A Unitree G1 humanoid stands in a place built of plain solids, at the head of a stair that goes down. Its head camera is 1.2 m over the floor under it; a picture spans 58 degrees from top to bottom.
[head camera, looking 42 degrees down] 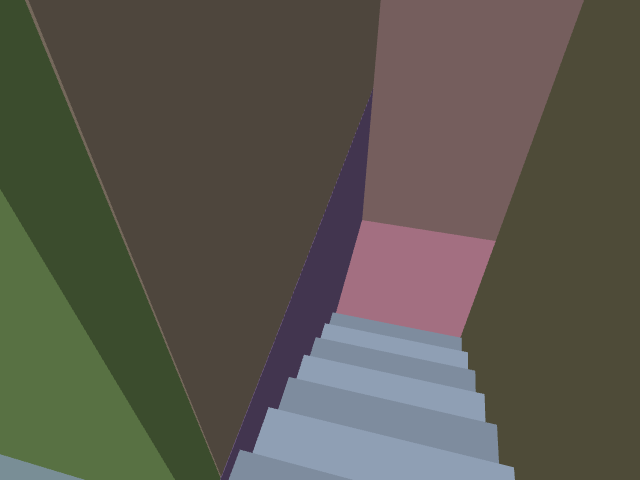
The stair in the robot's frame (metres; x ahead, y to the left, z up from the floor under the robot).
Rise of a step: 0.17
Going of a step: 0.23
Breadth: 0.87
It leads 14 degrees to the right of straight ahead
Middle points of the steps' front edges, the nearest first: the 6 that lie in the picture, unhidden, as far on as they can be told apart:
0.67 -0.23 -0.33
0.89 -0.28 -0.50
1.11 -0.34 -0.66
1.33 -0.40 -0.83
1.56 -0.45 -0.99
1.78 -0.51 -1.16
